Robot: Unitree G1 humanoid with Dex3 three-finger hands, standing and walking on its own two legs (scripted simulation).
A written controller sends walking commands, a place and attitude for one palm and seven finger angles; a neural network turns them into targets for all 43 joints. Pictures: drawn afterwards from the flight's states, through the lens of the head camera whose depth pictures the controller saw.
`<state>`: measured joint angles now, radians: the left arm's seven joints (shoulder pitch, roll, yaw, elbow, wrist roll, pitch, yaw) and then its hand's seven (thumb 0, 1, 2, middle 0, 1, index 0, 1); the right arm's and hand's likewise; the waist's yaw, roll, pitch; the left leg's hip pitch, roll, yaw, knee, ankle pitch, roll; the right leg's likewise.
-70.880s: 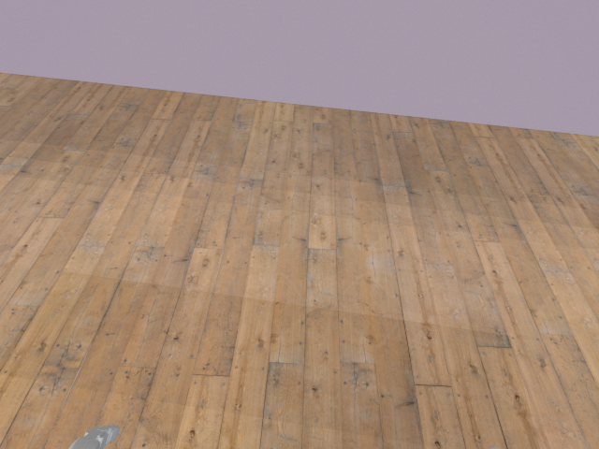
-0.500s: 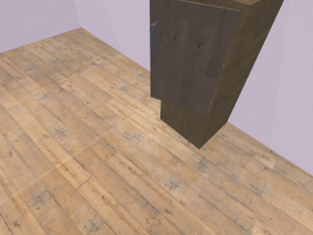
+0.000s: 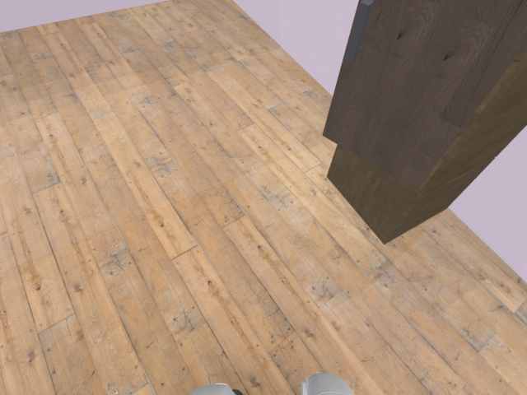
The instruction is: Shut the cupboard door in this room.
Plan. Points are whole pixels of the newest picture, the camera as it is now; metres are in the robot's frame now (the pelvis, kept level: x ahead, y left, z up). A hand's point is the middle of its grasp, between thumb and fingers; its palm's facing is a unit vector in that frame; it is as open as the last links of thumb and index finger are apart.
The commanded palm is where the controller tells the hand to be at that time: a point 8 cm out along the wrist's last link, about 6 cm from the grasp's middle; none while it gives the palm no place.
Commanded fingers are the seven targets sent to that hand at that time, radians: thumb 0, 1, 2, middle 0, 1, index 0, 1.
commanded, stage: walk to a spot facing it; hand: left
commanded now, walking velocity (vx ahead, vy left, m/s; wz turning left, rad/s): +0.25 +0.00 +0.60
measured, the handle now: (362, 29) +0.94 -0.23 +0.05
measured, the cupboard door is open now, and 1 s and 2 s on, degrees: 21 21 21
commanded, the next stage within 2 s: turn to face it in 1.70 s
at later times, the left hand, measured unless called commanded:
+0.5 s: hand out of the picture +0.04 +0.13 -0.14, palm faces +0.33 -0.90 -0.30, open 7.4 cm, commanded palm none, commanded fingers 0.00 0.90 0.90 -0.20 -0.30 -0.20 -0.30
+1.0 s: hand out of the picture +0.08 +0.20 -0.17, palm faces +0.62 -0.74 -0.24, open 7.4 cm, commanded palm none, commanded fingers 0.00 0.90 0.90 -0.20 -0.30 -0.20 -0.30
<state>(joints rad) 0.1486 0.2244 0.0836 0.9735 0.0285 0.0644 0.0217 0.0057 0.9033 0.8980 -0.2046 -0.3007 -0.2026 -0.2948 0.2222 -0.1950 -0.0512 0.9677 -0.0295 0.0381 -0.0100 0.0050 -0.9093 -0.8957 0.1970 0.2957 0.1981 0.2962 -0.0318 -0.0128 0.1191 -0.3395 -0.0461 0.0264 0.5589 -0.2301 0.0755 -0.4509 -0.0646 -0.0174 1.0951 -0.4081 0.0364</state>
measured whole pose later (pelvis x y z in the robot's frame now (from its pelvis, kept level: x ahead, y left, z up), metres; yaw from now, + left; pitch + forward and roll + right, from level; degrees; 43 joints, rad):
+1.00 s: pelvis +0.15 -0.01 +0.00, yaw +38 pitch +0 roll +0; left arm 0.20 0.23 0.08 0.89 0.03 0.04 0.01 0.01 0.90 0.90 -0.20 -0.30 -0.20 -0.29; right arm 0.13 -0.21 -0.03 0.87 -0.02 0.01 0.00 0.00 -0.91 -0.90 0.20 0.30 0.20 0.30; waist 0.00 -0.03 0.12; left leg -0.30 -0.06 0.03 0.55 -0.26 0.08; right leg -0.50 -0.13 0.00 1.11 -0.40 0.07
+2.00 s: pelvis +0.27 +0.04 +0.01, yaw +66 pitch -1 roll +0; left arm 0.22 0.23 0.05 0.92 0.03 0.04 0.01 0.01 0.91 0.90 -0.20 -0.30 -0.20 -0.29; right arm 0.13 -0.18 -0.02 0.91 -0.02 0.02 -0.01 0.01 -0.91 -0.90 0.20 0.30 0.20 0.30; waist 0.02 -0.01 0.06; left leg -0.24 -0.01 0.04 0.50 -0.25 0.03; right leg -0.37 -0.07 -0.02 0.76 -0.38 0.05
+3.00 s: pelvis +0.31 +0.06 +0.00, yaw +33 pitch +2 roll +1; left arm 0.17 0.20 0.06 0.88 0.03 0.05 -0.01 0.00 0.90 0.90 -0.21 -0.30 -0.21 -0.30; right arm 0.13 -0.23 -0.06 0.86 -0.01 0.05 -0.01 0.01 -0.91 -0.90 0.20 0.30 0.20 0.30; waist 0.00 -0.01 0.11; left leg -0.42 0.04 0.00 0.83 -0.42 -0.08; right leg -0.31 0.05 0.09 0.52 -0.24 -0.03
